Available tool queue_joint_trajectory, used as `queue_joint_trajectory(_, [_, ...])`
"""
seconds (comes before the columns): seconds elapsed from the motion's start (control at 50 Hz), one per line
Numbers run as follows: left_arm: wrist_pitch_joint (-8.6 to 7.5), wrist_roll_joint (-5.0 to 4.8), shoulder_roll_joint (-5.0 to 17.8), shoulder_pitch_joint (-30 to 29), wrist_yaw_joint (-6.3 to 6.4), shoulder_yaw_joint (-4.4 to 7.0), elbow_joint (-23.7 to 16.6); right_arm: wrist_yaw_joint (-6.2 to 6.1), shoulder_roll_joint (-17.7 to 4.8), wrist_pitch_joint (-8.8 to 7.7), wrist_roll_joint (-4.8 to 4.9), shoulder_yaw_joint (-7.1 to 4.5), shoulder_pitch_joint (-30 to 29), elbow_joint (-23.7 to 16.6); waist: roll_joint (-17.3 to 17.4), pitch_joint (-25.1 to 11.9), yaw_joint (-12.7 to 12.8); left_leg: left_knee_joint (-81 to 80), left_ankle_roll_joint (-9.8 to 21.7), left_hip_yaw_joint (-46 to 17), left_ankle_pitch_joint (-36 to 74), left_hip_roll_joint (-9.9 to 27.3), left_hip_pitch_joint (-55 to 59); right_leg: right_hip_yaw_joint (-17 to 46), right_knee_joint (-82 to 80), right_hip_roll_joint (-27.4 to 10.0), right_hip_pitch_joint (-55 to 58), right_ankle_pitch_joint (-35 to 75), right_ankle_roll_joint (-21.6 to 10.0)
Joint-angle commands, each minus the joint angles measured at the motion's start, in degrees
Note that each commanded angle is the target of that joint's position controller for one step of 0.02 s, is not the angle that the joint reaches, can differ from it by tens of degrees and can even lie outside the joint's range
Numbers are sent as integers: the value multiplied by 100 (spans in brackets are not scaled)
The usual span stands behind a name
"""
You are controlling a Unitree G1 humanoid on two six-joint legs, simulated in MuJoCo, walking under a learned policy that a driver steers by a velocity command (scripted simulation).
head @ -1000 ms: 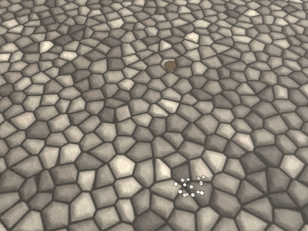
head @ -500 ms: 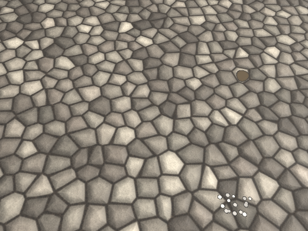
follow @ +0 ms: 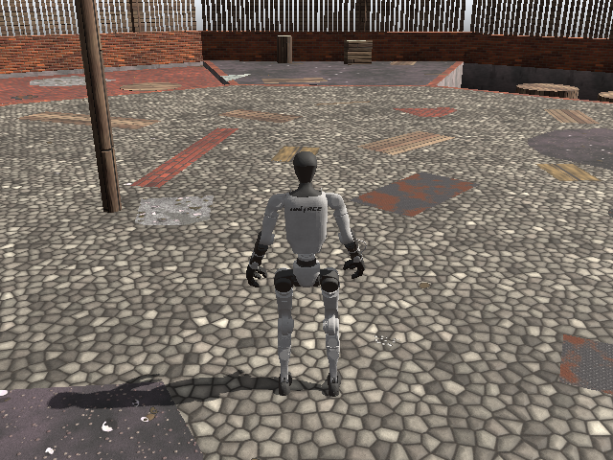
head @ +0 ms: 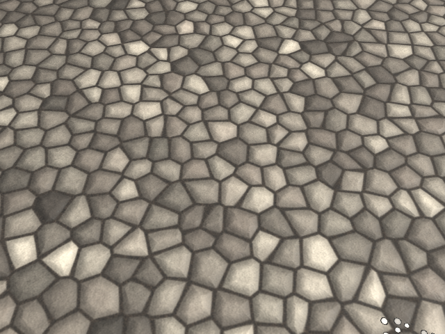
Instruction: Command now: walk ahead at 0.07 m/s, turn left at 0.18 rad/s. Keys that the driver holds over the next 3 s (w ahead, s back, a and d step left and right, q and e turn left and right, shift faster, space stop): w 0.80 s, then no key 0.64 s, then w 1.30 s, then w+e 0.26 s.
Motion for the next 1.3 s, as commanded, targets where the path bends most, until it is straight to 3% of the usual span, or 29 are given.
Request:
queue_joint_trajectory(0.02, [-157,160,212,-31,-48,-50,-396,-33,-1025,-70,-146,-208,441,-233,1443,-1052,-80,-1047,1228,-2050,1049,1799,1326,22,722,119,-1101,-1445,-36])
queue_joint_trajectory(0.04, [-159,78,727,-445,-19,60,-470,19,-1082,-155,-93,-273,657,-218,1190,-744,-524,-1504,1575,-2436,-722,1780,1207,69,1642,169,-1506,-1747,63])
queue_joint_trajectory(0.06, [-174,-34,934,-606,-37,165,-515,19,-1104,-249,-105,-275,845,-80,1185,-430,-602,-1796,1562,-2619,-1869,1774,1205,225,2369,111,-2103,-1686,-3])
queue_joint_trajectory(0.12, [-254,-99,863,-381,-74,241,-336,-61,-847,-464,-28,-191,651,-21,1053,88,-374,-2058,1234,-2251,-1959,1490,1134,456,2698,-140,-2651,-763,-204])
queue_joint_trajectory(0.24, [-500,-29,423,-619,-221,82,-291,-39,-862,-634,16,-244,728,15,743,-122,-420,-2132,1197,-1298,-576,1208,961,216,1178,-39,-1959,450,-146])
queue_joint_trajectory(0.34, [-528,-91,572,-773,-292,23,-396,57,-1030,-645,98,-314,950,180,744,25,-461,-1983,1258,-1272,-732,1403,523,151,453,61,-1305,498,-233])
queue_joint_trajectory(0.42, [-577,-115,795,346,-258,127,-27,68,-795,-592,69,-219,921,250,540,-243,159,-985,921,-934,-236,1141,-47,-19,-33,279,398,495,-515])
queue_joint_trajectory(0.44, [-599,-113,1119,1081,-198,243,128,67,-486,-602,7,-104,911,207,3,-657,477,468,637,-427,120,683,-525,730,-351,-270,1371,160,-763])
queue_joint_trajectory(0.46, [-576,-33,1852,1594,-192,399,192,38,-128,-707,-13,6,1030,-138,-1686,-1104,446,2680,162,264,-1104,-154,-2227,3277,-1204,-1619,2571,-1196,-1610])
queue_joint_trajectory(0.48, [-627,-11,1469,1592,-243,292,159,-7,-558,-792,95,-100,903,-145,-1315,-1083,531,3762,129,-452,-1853,-163,-2927,4454,-1791,-1839,2494,-2303,-1889])
queue_joint_trajectory(0.5, [-650,-10,1159,1198,-243,188,77,21,-819,-831,224,-178,774,-167,-1011,-575,364,4116,265,-554,-1413,177,-3357,3906,-1800,-1783,2170,-2381,-1730])
queue_joint_trajectory(0.54, [-642,47,761,717,-237,70,-61,33,-731,-836,115,-169,554,-107,-499,-190,170,3833,349,-393,-509,556,-3257,2788,-1866,-1284,1518,-1271,-1456])
queue_joint_trajectory(0.56, [-647,95,702,595,-222,39,-96,47,-655,-816,77,-175,571,-112,-593,-156,34,3611,330,-411,-179,693,-2996,2420,-1942,-1152,1219,-713,-1394])
queue_joint_trajectory(0.72, [-626,4,813,938,-88,40,63,121,-188,-778,16,-35,-283,-371,-316,-1,153,1482,-41,29,1607,607,-2649,749,-2258,-594,919,2029,-1291])
queue_joint_trajectory(0.84, [-443,-24,868,1537,-33,41,316,353,-92,-910,52,31,-1262,-695,-259,273,410,95,162,246,2026,240,-2341,565,-1899,-790,1518,2834,-1204])
queue_joint_trajectory(0.9, [-359,-4,1031,1403,26,99,283,392,-415,-953,-33,-102,-631,-537,-605,-321,-54,-26,461,299,1662,-113,-1375,581,-897,-808,1932,4797,-958])
queue_joint_trajectory(0.92, [-329,-5,1050,1208,35,101,225,355,-596,-961,-60,-195,109,-303,-576,-776,-489,-237,618,401,1950,-243,-467,449,-52,-612,1873,5338,-809])
queue_joint_trajectory(0.94, [-338,38,955,1194,41,59,142,280,-844,-948,-125,-260,768,-134,-369,-1353,-798,-186,831,134,3306,173,930,341,1056,-346,1194,4709,-581])
queue_joint_trajectory(0.96, [-412,210,448,1737,6,-98,22,215,-1305,-888,-319,-309,1218,-93,905,-2331,-605,572,1623,-1478,5759,1746,3219,209,3232,317,-692,1436,-235])
queue_joint_trajectory(0.98, [-467,75,253,2455,-80,-197,299,238,-963,-832,-237,-205,1352,-46,1542,-3444,-492,231,2478,-3223,6071,2721,4137,988,4696,937,-1682,-2442,-51])
queue_joint_trajectory(1.0, [-454,-92,963,2023,-110,5,313,235,-725,-732,-115,-166,1089,-95,727,-3081,-645,-23,2170,-2623,5081,2322,3408,1340,4932,556,-1778,-2240,-74])
queue_joint_trajectory(1.02, [-407,-163,938,1356,-92,14,64,217,-573,-698,-39,-100,537,-109,549,-2046,-497,-277,1877,-1888,4469,1999,2482,979,4665,269,-2079,-1934,-56])
queue_joint_trajectory(1.04, [-329,-93,761,1054,-36,-12,11,222,-373,-698,-21,-25,138,-65,134,-1329,-292,-623,1706,-1477,3993,1698,1462,781,4189,49,-2052,-1634,8])
queue_joint_trajectory(1.06, [-220,-14,697,1031,24,10,8,226,-270,-723,-67,10,-106,-48,143,-1020,-96,-860,1571,-1188,3770,1519,639,768,3724,-132,-1600,-1348,41])
queue_joint_trajectory(1.1, [-34,31,371,1450,93,-52,137,269,-333,-746,-194,-18,-492,43,488,-871,252,-1235,1528,-683,3446,1243,-536,574,2926,-125,-561,-1002,168])
queue_joint_trajectory(1.14, [14,92,251,1406,149,-99,109,255,-378,-771,-221,-35,-591,166,688,-960,267,-1276,1533,-431,3437,1152,-736,492,2083,-111,-184,-730,203])
queue_joint_trajectory(1.24, [80,128,428,841,150,-25,-1,142,-455,-591,-134,-20,-554,468,608,-855,104,-1453,1198,-533,-72,1041,-969,370,722,-4,437,589,-5])
queue_joint_trajectory(1.28, [64,222,431,684,150,-11,-65,135,-193,-552,-127,92,-461,600,498,-539,133,-1309,785,-526,-1265,762,-1215,419,43,-13,738,745,-156])
queue_joint_trajectory(1.3, [38,235,584,590,173,0,-168,136,-71,-544,-165,144,-245,703,207,-368,56,-1045,497,-432,-1519,542,-1226,809,-454,-349,718,1022,-287])
Next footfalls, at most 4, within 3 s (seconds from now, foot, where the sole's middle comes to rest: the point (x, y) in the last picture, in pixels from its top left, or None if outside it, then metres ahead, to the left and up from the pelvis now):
0.44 right None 0.20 -0.14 -0.77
0.94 left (210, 300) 0.55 0.08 -0.77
1.30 right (293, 303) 0.55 -0.17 -0.77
2.08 right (284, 201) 0.92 -0.17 -0.77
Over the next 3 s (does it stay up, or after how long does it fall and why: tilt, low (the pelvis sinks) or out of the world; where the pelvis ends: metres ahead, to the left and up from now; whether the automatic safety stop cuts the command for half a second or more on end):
stays up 1.24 -0.02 0.01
